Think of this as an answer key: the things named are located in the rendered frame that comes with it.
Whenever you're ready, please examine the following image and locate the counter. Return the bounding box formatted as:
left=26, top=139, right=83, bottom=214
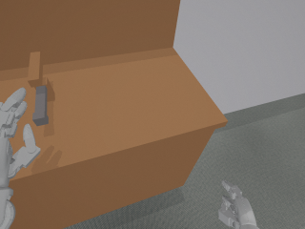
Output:
left=0, top=0, right=228, bottom=229

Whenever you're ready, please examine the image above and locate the left robot forearm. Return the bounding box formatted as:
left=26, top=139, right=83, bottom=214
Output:
left=0, top=187, right=16, bottom=229

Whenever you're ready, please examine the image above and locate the left robot hand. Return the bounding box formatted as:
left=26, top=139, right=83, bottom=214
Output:
left=0, top=87, right=41, bottom=188

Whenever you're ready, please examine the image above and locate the right robot hand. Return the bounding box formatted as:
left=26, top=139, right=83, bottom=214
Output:
left=218, top=179, right=257, bottom=229

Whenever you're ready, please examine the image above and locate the tap lever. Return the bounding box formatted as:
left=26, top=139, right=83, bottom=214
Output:
left=32, top=85, right=49, bottom=126

